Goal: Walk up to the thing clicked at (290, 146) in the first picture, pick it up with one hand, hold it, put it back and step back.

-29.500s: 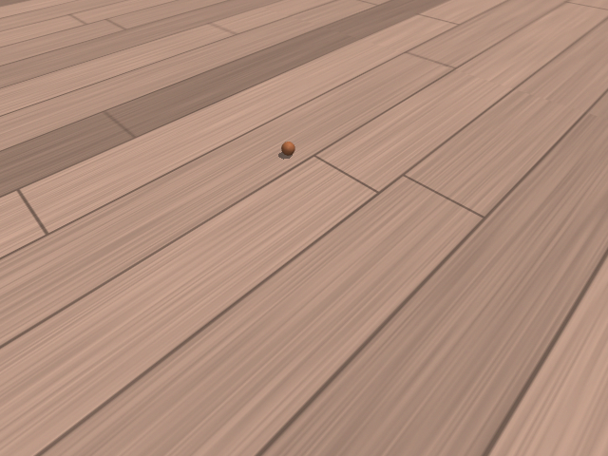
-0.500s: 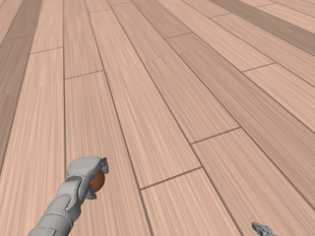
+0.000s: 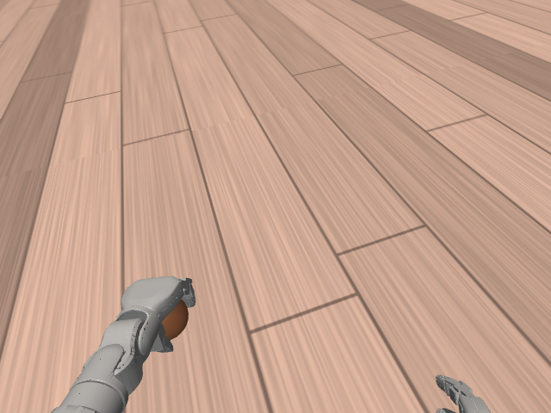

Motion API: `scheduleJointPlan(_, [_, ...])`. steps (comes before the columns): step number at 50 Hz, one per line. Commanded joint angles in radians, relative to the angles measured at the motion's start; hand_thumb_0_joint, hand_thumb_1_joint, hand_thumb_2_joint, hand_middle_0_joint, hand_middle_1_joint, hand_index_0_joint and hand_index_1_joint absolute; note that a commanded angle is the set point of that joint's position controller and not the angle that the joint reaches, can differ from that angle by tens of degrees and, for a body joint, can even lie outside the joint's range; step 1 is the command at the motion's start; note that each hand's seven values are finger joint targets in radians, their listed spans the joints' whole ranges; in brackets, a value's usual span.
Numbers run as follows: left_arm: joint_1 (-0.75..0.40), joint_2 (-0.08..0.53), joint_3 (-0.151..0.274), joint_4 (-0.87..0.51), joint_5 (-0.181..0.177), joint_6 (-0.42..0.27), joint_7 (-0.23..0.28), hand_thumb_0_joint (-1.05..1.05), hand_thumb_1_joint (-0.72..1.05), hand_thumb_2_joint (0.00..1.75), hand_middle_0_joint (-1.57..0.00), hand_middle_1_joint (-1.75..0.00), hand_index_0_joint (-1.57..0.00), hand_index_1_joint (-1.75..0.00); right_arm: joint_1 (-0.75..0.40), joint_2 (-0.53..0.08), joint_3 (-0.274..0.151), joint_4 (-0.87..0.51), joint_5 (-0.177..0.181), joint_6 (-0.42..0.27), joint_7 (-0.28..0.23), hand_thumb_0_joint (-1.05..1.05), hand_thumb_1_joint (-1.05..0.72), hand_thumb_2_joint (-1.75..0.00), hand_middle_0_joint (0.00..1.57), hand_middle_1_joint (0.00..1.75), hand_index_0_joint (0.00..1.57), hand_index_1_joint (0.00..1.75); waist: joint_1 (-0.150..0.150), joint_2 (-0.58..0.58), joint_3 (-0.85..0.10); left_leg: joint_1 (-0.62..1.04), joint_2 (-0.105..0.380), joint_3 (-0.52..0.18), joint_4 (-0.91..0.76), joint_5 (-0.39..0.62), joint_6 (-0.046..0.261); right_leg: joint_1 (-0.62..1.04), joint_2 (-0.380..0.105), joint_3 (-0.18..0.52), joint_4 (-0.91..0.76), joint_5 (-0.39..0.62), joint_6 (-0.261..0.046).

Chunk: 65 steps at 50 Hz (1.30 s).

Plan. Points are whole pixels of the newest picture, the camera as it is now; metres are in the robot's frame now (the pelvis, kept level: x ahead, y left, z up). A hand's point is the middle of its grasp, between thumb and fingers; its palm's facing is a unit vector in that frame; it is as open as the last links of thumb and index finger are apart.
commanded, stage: hold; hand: left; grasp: from above
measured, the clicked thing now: (165, 317) +0.32 +0.22 -0.05
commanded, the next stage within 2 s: crouch in 0.80 s
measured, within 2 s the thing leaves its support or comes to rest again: neither
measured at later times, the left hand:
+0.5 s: hand (159, 323) +0.29 +0.22 -0.02, palm faces -0.44 -0.05 -0.90, open 9.4 cm
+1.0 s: hand (163, 316) +0.30 +0.22 -0.02, palm faces -0.43 -0.05 -0.90, open 9.4 cm
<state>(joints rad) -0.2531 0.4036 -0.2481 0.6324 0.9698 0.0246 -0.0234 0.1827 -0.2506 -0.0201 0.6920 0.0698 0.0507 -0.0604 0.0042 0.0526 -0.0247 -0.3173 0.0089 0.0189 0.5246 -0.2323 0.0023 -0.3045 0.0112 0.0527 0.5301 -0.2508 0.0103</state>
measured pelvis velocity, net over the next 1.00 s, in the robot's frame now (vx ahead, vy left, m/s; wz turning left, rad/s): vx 0.01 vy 0.00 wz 0.00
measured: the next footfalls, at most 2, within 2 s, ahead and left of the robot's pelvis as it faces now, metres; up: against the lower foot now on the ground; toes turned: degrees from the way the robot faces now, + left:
none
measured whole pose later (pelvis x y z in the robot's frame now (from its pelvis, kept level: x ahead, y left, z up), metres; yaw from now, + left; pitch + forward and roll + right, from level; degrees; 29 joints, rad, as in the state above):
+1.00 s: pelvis +0.01 +0.00 +0.00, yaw +0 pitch +1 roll +0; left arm -0.24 0.40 -0.25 0.59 0.97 0.03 -0.05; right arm 0.17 -0.25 -0.02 0.69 0.08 0.06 -0.07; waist 0.01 0.06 -0.02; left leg -0.26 0.01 0.02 0.47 -0.22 0.00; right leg -0.25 0.01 0.05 0.48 -0.24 0.01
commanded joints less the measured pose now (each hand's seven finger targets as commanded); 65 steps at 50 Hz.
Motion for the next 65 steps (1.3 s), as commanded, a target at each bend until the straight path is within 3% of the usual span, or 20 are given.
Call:
scheduleJointPlan(1, [-0.332,0.199,0.107,-0.214,-0.001,0.0,0.029,0.0,0.59,0.72,-0.78,-0.99,-0.88,-0.9,-0.105,-0.126,-0.037,-0.142,0.002,-0.044,-0.01,0.0,-0.9,-0.9,0.2,0.3,0.2,0.3,0.002,-0.038,-0.23,0.152,-0.023,0.011,-0.076,0.112,0.018,0.038,0.021,-0.017,-0.106,0.088,-0.014])
scheduleJointPlan(7, [-0.294,0.203,0.12,-0.209,0.003,0.004,0.022,0.0,0.59,0.73,-0.79,-0.99,-0.88,-0.89,-0.117,-0.121,-0.031,-0.145,0.005,-0.045,-0.012,0.0,-0.9,-0.9,0.2,0.3,0.2,0.3,0.013,-0.034,-0.211,0.152,-0.021,0.007,-0.091,0.106,0.013,0.046,0.024,-0.021,-0.114,0.071,-0.018])
scheduleJointPlan(10, [-0.339,0.201,0.104,-0.259,0.0,0.004,0.008,0.0,0.58,0.72,-0.76,-1.01,-0.87,-0.91,-0.117,-0.121,-0.031,-0.146,0.005,-0.044,-0.012,0.0,-0.9,-0.89,0.2,0.3,0.2,0.3,0.004,-0.026,-0.231,0.17,-0.022,0.013,-0.088,0.135,0.015,0.053,0.025,-0.021,-0.11,0.105,-0.017])
scheduleJointPlan(12, [-0.333,0.211,0.119,-0.263,-0.006,0.006,0.009,0.0,0.57,0.71,-0.76,-1.01,-0.86,-0.91,-0.121,-0.121,-0.029,-0.147,0.007,-0.045,-0.013,0.0,-0.9,-0.9,0.2,0.3,0.2,0.3,0.013,-0.024,-0.212,0.165,-0.022,0.011,-0.096,0.117,0.013,0.048,0.025,-0.022,-0.121,0.083,-0.018])
scheduleJointPlan(14, [-0.297,0.184,0.101,-0.228,-0.003,0.011,0.005,0.0,0.57,0.71,-0.77,-1.0,-0.87,-0.9,-0.126,-0.118,-0.027,-0.15,0.006,-0.046,-0.012,0.0,-0.9,-0.9,0.2,0.3,0.2,0.3,0.008,-0.043,-0.188,0.156,-0.02,0.008,-0.104,0.096,0.014,0.043,0.026,-0.023,-0.125,0.063,-0.019])
scheduleJointPlan(18, [-0.293,0.205,0.116,-0.26,-0.002,0.005,-0.003,0.0,0.55,0.72,-0.75,-1.01,-0.85,-0.91,-0.123,-0.119,-0.029,-0.151,0.006,-0.044,-0.013,0.0,-0.9,-0.9,0.2,0.3,0.2,0.3,0.019,-0.025,-0.215,0.169,-0.019,0.007,-0.099,0.142,0.012,0.06,0.026,-0.026,-0.116,0.103,-0.02])
scheduleJointPlan(21, [-0.308,0.187,0.099,-0.268,0.0,0.002,-0.004,0.0,0.57,0.74,-0.76,-1.02,-0.86,-0.92,-0.122,-0.118,-0.029,-0.152,0.006,-0.046,-0.012,0.0,-0.9,-0.9,0.2,0.3,0.2,0.3,0.008,-0.013,-0.219,0.182,-0.018,0.006,-0.102,0.15,0.012,0.059,0.027,-0.026,-0.113,0.116,-0.022])
scheduleJointPlan(24, [-0.324,0.224,0.135,-0.266,0.002,-0.002,0.007,0.0,0.56,0.73,-0.77,-1.0,-0.86,-0.9,-0.122,-0.12,-0.03,-0.147,0.005,-0.045,-0.014,0.0,-0.9,-0.9,0.2,0.3,0.2,0.3,0.014,-0.009,-0.229,0.19,-0.019,0.008,-0.099,0.163,0.013,0.068,0.025,-0.026,-0.116,0.127,-0.02])
scheduleJointPlan(25, [-0.321,0.202,0.114,-0.264,-0.003,0.0,0.007,0.0,0.57,0.74,-0.77,-1.01,-0.86,-0.91,-0.125,-0.118,-0.028,-0.15,0.006,-0.045,-0.013,0.0,-0.9,-0.9,0.2,0.3,0.2,0.3,0.009,-0.022,-0.227,0.192,-0.019,0.01,-0.1,0.171,0.014,0.066,0.026,-0.026,-0.117,0.136,-0.019])
scheduleJointPlan(27, [-0.321,0.211,0.125,-0.249,-0.004,0.003,0.011,0.0,0.58,0.73,-0.76,-1.04,-0.87,-0.93,-0.123,-0.118,-0.028,-0.144,0.007,-0.043,-0.014,0.0,-0.9,-0.9,0.2,0.3,0.2,0.3,0.01,-0.037,-0.219,0.188,-0.02,0.009,-0.098,0.173,0.016,0.066,0.025,-0.028,-0.123,0.139,-0.016])
scheduleJointPlan(31, [-0.302,0.178,0.089,-0.252,-0.001,0.005,0.001,0.0,0.59,0.74,-0.78,-1.02,-0.87,-0.91,-0.124,-0.116,-0.03,-0.143,0.005,-0.042,-0.013,0.0,-0.9,-0.9,0.2,0.3,0.2,0.3,0.002,-0.042,-0.219,0.197,-0.022,0.014,-0.1,0.17,0.019,0.065,0.02,-0.026,-0.128,0.146,-0.014])
scheduleJointPlan(35, [-0.301,0.212,0.122,-0.269,-0.001,0.001,0.0,0.0,0.55,0.74,-0.75,-1.01,-0.85,-0.91,-0.127,-0.119,-0.032,-0.147,0.006,-0.036,-0.014,0.0,-0.9,-0.9,0.2,0.3,0.2,0.3,0.018,-0.034,-0.228,0.195,-0.021,0.01,-0.102,0.19,0.016,0.081,0.023,-0.03,-0.124,0.156,-0.018])
scheduleJointPlan(43, [-0.305,0.197,0.116,-0.243,0.006,0.002,0.01,0.0,0.55,0.71,-0.74,-1.0,-0.84,-0.9,-0.113,-0.12,-0.037,-0.142,0.006,-0.032,-0.012,0.0,-0.89,-0.89,0.2,0.3,0.2,0.3,0.018,-0.025,-0.24,0.207,-0.021,0.012,-0.098,0.224,0.013,0.087,0.023,-0.03,-0.118,0.188,-0.021])
scheduleJointPlan(45, [-0.333,0.186,0.101,-0.258,-0.003,0.004,0.012,0.0,0.65,0.64,-0.83,-1.0,-0.94,-0.88,-0.112,-0.123,-0.039,-0.144,0.006,-0.032,-0.012,0.0,-0.92,-0.91,0.2,0.3,0.2,0.3,0.005,-0.027,-0.245,0.219,-0.021,0.015,-0.096,0.226,0.016,0.085,0.022,-0.027,-0.122,0.199,-0.017])
scheduleJointPlan(46, [-0.324,0.185,0.101,-0.243,0.0,0.006,0.012,0.0,0.57,0.69,-0.75,-0.94,-0.86,-0.84,-0.11,-0.121,-0.038,-0.144,0.006,-0.032,-0.012,0.0,-0.88,-0.89,0.2,0.3,0.2,0.3,0.005,-0.042,-0.238,0.214,-0.02,0.013,-0.096,0.232,0.017,0.083,0.023,-0.029,-0.121,0.207,-0.016])
scheduleJointPlan(50, [-0.269,0.177,0.104,-0.183,0.007,0.003,0.02,0.0,0.51,0.78,-0.76,-0.97,-0.83,-0.9,-0.111,-0.122,-0.038,-0.144,0.006,-0.025,-0.011,0.0,-0.89,-0.9,0.2,0.3,0.2,0.3,0.009,-0.064,-0.199,0.188,-0.021,0.012,-0.1,0.21,0.017,0.075,0.022,-0.033,-0.125,0.18,-0.017])
scheduleJointPlan(54, [-0.272,0.174,0.112,-0.129,0.025,-0.021,0.051,0.0,0.49,0.78,-0.75,-0.96,-0.82,-0.89,-0.088,-0.123,-0.04,-0.137,0.002,-0.021,-0.009,0.0,-0.89,-0.9,0.2,0.3,0.2,0.3,-0.005,-0.089,-0.17,0.145,-0.025,0.011,-0.08,0.164,0.018,0.037,0.019,-0.03,-0.115,0.14,-0.017])
scheduleJointPlan(59, [-0.328,0.163,0.118,0.003,0.069,-0.067,0.149,0.0,0.49,0.78,-0.75,-0.96,-0.82,-0.89,-0.054,-0.124,-0.047,-0.107,-0.015,-0.012,0.0,0.0,-0.89,-0.9,0.2,0.3,0.2,0.3,-0.029,-0.076,-0.167,0.042,-0.035,0.014,0.019,0.12,0.014,-0.072,0.013,-0.026,-0.029,0.111,-0.018])
scheduleJointPlan(63, [-0.48,0.174,0.123,0.083,0.12,-0.085,0.247,0.0,0.52,0.77,-0.76,-1.0,-0.84,-0.92,0.01,-0.137,-0.07,-0.064,-0.037,-0.018,0.014,0.0,-0.89,-0.9,0.2,0.3,0.2,0.3,-0.062,-0.034,-0.303,-0.064,-0.028,0.013,0.193,0.14,0.007,-0.216,0.018,-0.026,0.135,0.138,-0.021])
scheduleJointPlan(65, [-0.533,0.143,0.114,0.153,0.137,-0.09,0.293,0.0,0.5,0.79,-0.75,-1.01,-0.83,-0.93,0.042,-0.141,-0.081,-0.056,-0.048,-0.025,0.025,0.0,-0.89,-0.9,0.2,0.3,0.2,0.3,-0.08,-0.041,-0.348,-0.167,-0.025,0.009,0.302,0.128,0.01,-0.316,0.019,-0.028,0.228,0.13,-0.022])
